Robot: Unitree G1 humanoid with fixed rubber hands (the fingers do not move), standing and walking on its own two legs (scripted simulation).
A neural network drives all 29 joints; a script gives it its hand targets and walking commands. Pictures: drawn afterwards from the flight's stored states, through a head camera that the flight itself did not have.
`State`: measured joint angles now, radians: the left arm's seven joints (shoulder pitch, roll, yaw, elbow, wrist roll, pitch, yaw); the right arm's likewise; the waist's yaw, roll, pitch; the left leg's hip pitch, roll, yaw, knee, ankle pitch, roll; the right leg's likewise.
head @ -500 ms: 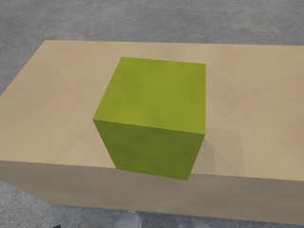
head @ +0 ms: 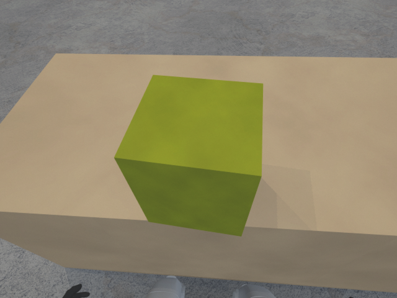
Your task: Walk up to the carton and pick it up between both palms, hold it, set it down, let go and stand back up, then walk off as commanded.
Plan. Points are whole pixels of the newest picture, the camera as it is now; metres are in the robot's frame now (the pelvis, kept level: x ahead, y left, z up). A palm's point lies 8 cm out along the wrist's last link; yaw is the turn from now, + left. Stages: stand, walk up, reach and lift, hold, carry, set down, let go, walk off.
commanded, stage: walk up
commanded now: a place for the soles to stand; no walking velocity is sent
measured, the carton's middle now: (199, 160) +0.37 +0.03 +0.07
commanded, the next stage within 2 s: reach and lift in 0.08 s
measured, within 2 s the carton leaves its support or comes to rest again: neither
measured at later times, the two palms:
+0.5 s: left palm (75, 281) +0.16 +0.29 -0.08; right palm out of the picture +0.13 -0.31 -0.09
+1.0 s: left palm (67, 284) +0.15 +0.28 -0.04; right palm out of the picture +0.14 -0.25 -0.06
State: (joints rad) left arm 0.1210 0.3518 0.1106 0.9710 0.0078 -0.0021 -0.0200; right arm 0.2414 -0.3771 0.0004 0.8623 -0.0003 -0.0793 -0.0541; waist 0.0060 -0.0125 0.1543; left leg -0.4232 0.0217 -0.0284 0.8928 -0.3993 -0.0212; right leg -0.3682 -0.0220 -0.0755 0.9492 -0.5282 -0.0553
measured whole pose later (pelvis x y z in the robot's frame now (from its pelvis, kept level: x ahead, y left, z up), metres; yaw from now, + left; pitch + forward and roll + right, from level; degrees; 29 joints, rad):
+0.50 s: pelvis -0.02 +0.00 +0.00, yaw -1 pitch +1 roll +2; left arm -0.01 0.35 0.08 0.63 0.01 0.37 0.00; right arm 0.05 -0.33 -0.13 0.87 -0.06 -0.08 0.00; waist 0.01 -0.03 0.07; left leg -0.56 0.01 0.00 0.91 -0.37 0.05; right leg -0.53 -0.02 -0.06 0.97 -0.46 -0.06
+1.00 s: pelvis -0.05 +0.00 +0.01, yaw -1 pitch +1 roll +1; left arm 0.06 0.35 0.08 0.53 -0.09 0.13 0.00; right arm 0.06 -0.19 -0.13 0.67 -0.06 -0.09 -0.03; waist 0.01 -0.04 0.05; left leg -0.56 0.01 0.00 0.83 -0.31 0.09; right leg -0.53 -0.02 -0.06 0.88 -0.36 -0.05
